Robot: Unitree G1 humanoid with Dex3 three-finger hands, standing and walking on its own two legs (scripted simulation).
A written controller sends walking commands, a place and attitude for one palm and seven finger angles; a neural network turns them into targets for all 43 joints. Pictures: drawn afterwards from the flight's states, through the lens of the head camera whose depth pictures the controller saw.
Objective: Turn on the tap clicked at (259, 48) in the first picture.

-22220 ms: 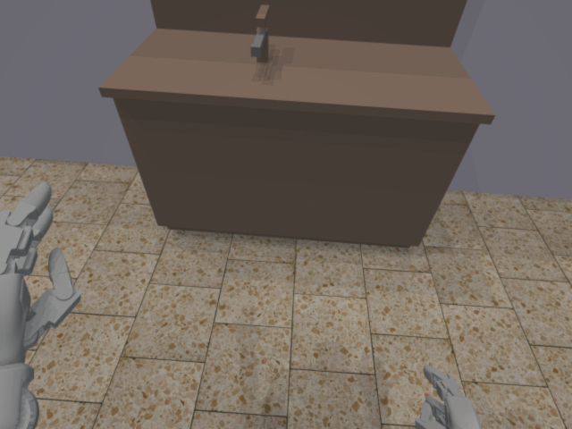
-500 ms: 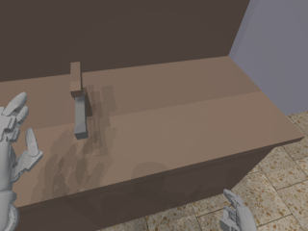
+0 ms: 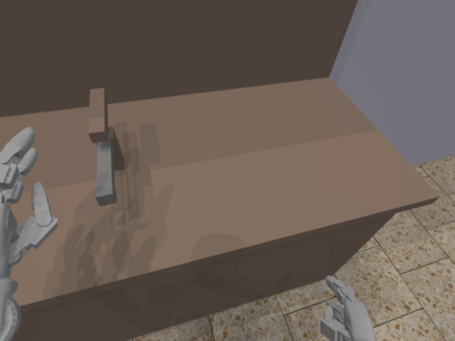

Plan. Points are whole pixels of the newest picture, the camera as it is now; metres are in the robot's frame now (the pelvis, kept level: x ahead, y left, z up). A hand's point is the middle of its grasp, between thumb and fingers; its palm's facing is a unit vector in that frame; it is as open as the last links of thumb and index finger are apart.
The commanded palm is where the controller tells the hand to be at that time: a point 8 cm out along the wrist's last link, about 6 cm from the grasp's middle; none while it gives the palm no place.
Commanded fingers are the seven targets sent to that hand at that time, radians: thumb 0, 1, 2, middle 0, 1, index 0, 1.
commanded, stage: shuffle to correct the standing spot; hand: left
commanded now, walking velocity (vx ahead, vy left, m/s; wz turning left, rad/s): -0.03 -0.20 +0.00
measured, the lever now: (106, 194) +0.33 +0.24 +0.07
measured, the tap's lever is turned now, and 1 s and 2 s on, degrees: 0 0 0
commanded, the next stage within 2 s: none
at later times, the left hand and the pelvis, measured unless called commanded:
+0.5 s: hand (109, 228) +0.22 +0.18 +0.15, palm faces +0.32 -0.87 -0.38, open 7.4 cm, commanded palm +0.16 +0.22 +0.17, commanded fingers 0.00 0.90 0.90 -0.20 -0.30 -0.20 -0.30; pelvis +0.00 -0.06 -0.01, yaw +0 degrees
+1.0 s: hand (97, 235) +0.21 +0.19 +0.15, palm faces +0.32 -0.87 -0.38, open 7.4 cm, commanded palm +0.16 +0.23 +0.17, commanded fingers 0.00 0.90 0.90 -0.20 -0.30 -0.20 -0.30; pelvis -0.01 -0.05 -0.01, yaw -1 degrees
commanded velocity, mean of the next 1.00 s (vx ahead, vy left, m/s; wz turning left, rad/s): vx -0.06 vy -0.19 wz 0.00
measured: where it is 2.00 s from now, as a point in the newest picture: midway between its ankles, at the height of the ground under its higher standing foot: outside the picture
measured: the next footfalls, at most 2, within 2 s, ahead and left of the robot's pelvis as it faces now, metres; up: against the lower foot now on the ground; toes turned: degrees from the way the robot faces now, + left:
none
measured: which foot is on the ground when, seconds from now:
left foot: down 0.00-1.00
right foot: down 0.00-1.00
